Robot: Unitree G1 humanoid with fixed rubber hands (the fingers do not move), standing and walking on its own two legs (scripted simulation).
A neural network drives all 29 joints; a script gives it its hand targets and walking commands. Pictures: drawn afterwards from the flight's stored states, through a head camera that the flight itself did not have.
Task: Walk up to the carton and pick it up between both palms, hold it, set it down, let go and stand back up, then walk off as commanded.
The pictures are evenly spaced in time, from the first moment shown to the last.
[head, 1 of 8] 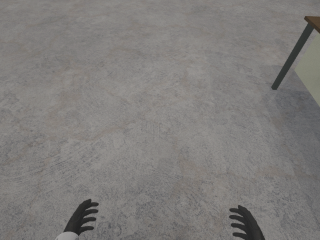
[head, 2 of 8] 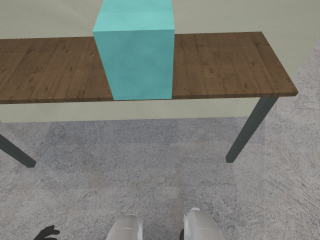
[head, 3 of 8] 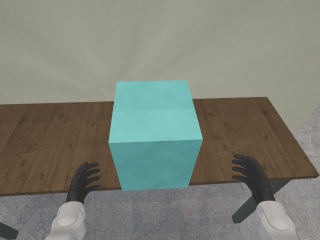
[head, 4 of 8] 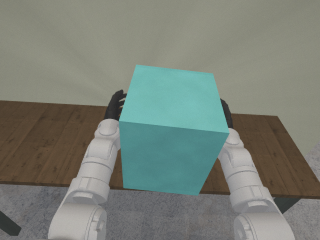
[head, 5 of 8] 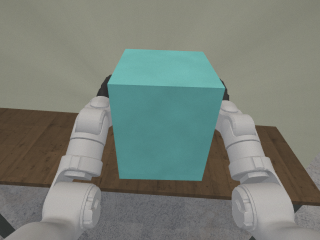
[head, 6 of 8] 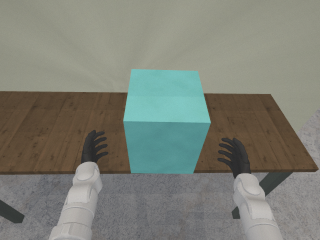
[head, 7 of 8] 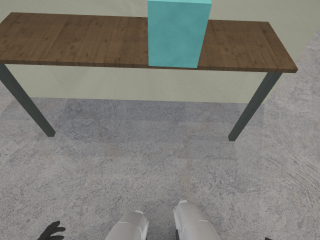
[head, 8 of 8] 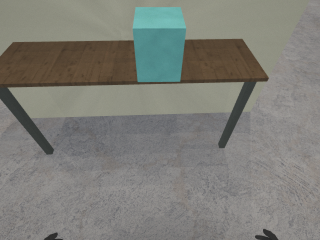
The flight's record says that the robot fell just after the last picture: no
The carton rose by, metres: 0.18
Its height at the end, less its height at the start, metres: +0.00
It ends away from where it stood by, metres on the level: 0.01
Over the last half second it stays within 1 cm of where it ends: yes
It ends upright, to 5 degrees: yes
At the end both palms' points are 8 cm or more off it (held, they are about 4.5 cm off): yes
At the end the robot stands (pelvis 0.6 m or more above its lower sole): yes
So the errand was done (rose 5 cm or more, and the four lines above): yes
